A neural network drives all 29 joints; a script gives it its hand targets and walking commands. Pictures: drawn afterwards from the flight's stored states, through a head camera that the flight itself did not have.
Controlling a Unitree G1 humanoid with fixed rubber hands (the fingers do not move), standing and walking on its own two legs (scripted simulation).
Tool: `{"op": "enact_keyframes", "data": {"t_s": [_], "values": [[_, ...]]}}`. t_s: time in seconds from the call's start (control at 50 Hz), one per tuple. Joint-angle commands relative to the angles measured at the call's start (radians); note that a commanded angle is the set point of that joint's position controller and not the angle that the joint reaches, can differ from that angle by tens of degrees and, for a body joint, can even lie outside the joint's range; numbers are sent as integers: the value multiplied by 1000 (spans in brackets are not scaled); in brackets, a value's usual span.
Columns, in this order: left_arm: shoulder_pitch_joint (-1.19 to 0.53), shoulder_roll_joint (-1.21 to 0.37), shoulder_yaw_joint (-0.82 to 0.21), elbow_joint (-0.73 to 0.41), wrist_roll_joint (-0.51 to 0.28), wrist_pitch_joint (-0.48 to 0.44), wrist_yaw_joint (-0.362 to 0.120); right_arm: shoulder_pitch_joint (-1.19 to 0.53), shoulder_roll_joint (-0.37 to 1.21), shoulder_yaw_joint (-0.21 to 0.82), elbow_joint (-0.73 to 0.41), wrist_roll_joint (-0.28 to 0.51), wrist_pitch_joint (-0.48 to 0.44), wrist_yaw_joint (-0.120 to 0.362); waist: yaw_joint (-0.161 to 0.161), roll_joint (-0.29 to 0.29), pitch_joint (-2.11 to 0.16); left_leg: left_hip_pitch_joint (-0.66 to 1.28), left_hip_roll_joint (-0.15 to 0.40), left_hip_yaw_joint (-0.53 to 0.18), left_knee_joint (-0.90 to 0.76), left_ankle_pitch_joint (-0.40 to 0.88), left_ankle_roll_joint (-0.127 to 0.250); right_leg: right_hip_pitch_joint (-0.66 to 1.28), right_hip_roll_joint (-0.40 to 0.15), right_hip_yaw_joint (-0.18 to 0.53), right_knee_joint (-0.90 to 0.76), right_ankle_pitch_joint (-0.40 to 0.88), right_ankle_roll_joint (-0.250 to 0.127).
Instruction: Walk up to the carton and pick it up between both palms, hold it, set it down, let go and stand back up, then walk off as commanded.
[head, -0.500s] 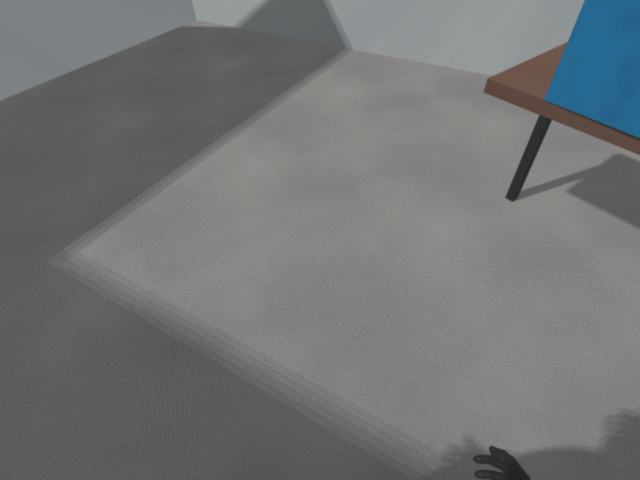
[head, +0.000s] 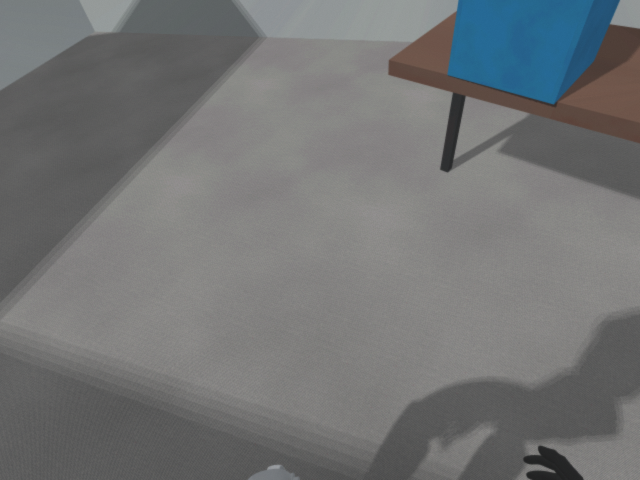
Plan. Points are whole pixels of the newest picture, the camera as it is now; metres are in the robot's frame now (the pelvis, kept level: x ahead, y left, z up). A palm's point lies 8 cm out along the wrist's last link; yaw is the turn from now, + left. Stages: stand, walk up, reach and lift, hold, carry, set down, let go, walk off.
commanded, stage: walk up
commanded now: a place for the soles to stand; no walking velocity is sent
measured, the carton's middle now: (535, 12) +1.13 -0.51 +0.07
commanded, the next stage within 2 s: none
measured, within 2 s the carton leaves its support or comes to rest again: neither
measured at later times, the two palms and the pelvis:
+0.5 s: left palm (124, 391) +0.29 +0.34 -0.10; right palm (556, 435) +0.20 -0.25 -0.06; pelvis +0.16 +0.07 +0.00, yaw -14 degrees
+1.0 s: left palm (190, 302) +0.43 +0.26 -0.07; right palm (570, 387) +0.28 -0.33 -0.12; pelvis +0.29 -0.02 +0.00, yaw -24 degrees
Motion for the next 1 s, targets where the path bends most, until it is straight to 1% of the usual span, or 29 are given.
{"op": "enact_keyframes", "data": {"t_s": [0.0, 0.04, 0.1, 0.12, 0.14, 0.16, 0.18, 0.2, 0.22, 0.24, 0.26, 0.3, 0.34, 0.36, 0.4, 0.46, 0.5, 0.6, 0.64, 0.7, 0.72, 0.74, 0.76, 0.78, 0.8, 0.82, 0.86, 0.88, 0.98], "values": [[61, 309, 139, -113, 25, -72, 35, -189, -238, -83, -88, -23, -66, -1, 58, -212, -15, -223, -25, -162, -164, 90, 7, 326, -217, 527, -323, 43, -144], [36, 285, 135, -122, 18, -76, 33, -195, -233, -81, -95, -33, -74, 1, 37, -182, 5, -97, -26, -121, -198, 136, 9, 206, -200, 482, -316, 79, -175], [8, 276, 115, -117, 20, -78, 35, -138, -226, -94, -85, -32, -75, 1, 7, -268, -33, 8, -46, -158, -304, 179, 22, 207, -186, 460, -271, 186, -160], [3, 296, 126, -114, 13, -69, 35, -167, -243, -93, -69, -35, -78, 3, 27, -205, -24, 54, -73, -120, -322, 157, 13, 175, -174, 476, -249, 170, -156], [-14, 274, 115, -135, 8, -71, 38, -133, -213, -97, -89, -36, -88, 1, 0, -255, -16, 135, -62, -152, -394, 194, 15, 149, -168, 449, -216, 254, -145], [-82, 267, 105, -144, 12, -66, 43, -54, -210, -98, -55, -44, -95, -3, -58, -206, -33, 292, -66, -127, -516, 254, 27, 64, -146, 385, -140, 278, -114], [-108, 241, 107, -154, 0, -70, 44, 61, -245, -107, -38, -34, -101, -17, -118, -177, -110, 541, -13, -151, -583, 314, 46, -54, -86, 301, 35, 245, -51], [-83, 171, 87, -139, -2, -71, 40, 169, -304, -145, 0, -56, -105, -26, -172, 3, -183, 835, 74, -221, -572, 219, 72, -287, 18, 162, 220, 208, -19], [-83, 118, 73, -156, 12, -70, 48, 260, -352, -158, 11, -65, -100, -36, -186, 145, -205, 913, 316, -466, -637, 29, 80, -454, 58, 91, 432, -213, -3], [8, 190, 78, -116, 20, -60, 61, 185, -363, -154, -22, -58, -103, -33, -124, 34, -155, 774, 450, -654, -781, -196, 95, -471, 14, 72, 512, -180, 12], [35, 270, 101, -86, 45, -45, 56, 42, -369, -167, -33, -39, -100, -21, -67, 1, -52, 548, 476, -632, -848, -409, 84, -422, -54, 53, 575, -136, 20], [63, 301, 127, -32, 25, -30, 24, -99, -307, -141, -47, -25, -101, -12, -12, 85, 93, 322, 339, -387, -914, -346, 65, -271, -128, 0, 530, -39, 29], [76, 278, 131, -14, 22, -28, 14, -69, -255, -122, -50, -30, -104, -5, -21, 95, 65, 400, 252, -229, -850, -138, 40, -270, -146, -20, 482, 28, 36], [77, 278, 127, -12, 19, -29, 9, -37, -259, -122, -21, -29, -100, -7, -34, 81, 33, 407, 225, -177, -809, -68, 78, -254, -138, -34, 436, 34, 33], [-19, 244, 120, -35, 19, -23, -6, 2, -262, -123, -17, -31, -104, -2, -72, 74, 89, 377, 218, -129, -839, -89, 112, -265, -150, -46, 415, 68, 49], [-108, 253, 123, -65, 5, -18, -12, -13, -305, -125, -29, -22, -100, 7, -63, 157, 165, 350, 268, -81, -869, -70, 149, -259, -171, -66, 328, 119, 50], [-121, 231, 110, -71, 3, -19, -20, 21, -295, -129, -42, -26, -96, 9, -82, 118, 128, 426, 264, -33, -852, -2, 127, -302, -162, -81, 275, 129, 42], [-168, 249, 105, -89, 22, -21, -17, 20, -329, -143, -41, -22, -82, 17, -111, 68, 43, 550, 325, -24, -768, 30, 176, -274, -178, -120, 153, 85, 30], [-182, 270, 108, -93, 16, -31, -10, 19, -308, -133, -49, -31, -72, 22, -122, 137, 46, 633, 262, 33, -692, 68, 171, -289, -154, -125, 51, 3, 14], [-61, 247, 101, -76, 27, -63, 7, -35, -309, -132, -74, -23, -45, 16, -46, 97, -22, 497, 232, 133, -431, 196, 146, -19, -104, -169, -155, 55, -25], [98, 319, 141, -17, 24, -76, 26, -34, -258, -111, -81, -32, -38, 15, 35, -93, -101, 385, 142, 152, -127, 243, 118, 199, -41, -70, -150, 6, -44], [151, 407, 162, -21, 34, -81, 48, -23, -160, -72, -84, -17, -33, 17, 69, -302, -102, 179, 57, 129, 32, 100, 75, 302, -190, 233, -227, -47, -81], [99, 438, 167, -76, 34, -86, 60, -30, -170, -64, -113, -10, -35, 20, 42, -365, -58, -97, -82, 48, 147, -100, 24, 373, -304, 611, -328, -67, -197], [132, 430, 163, -58, 3, -86, 57, -38, -252, -74, -110, -11, -40, 17, 45, -299, -59, -147, -79, -87, 188, -142, 13, 398, -362, 747, -344, -21, -259], [63, 384, 155, -67, -6, -78, 59, -67, -263, -82, -90, -16, -42, 15, 34, -178, -33, -112, -33, -164, 196, -115, 24, 335, -346, 708, -317, -61, -253], [81, 370, 152, -72, 2, -82, 64, -81, -261, -83, -91, -9, -44, 15, 38, -136, -20, -186, -26, -164, 182, -79, 42, 408, -327, 633, -285, 117, -221], [71, 327, 130, -62, -2, -95, 78, -36, -219, -75, -72, 1, -46, 19, 17, -174, -92, -150, 7, -157, 171, 2, 31, 438, -271, 440, -182, 572, -194], [44, 305, 128, -66, -9, -103, 80, -34, -189, -66, -73, 2, -40, 16, 7, -243, -98, -113, 37, -152, 132, 34, 36, 379, -244, 349, -177, 595, -178], [124, 302, 127, -52, -3, -111, 96, -105, -225, -66, -86, -11, -23, 19, 36, -219, -101, -114, 18, -136, 36, 153, 28, 326, -221, 399, -237, 400, -118]]}}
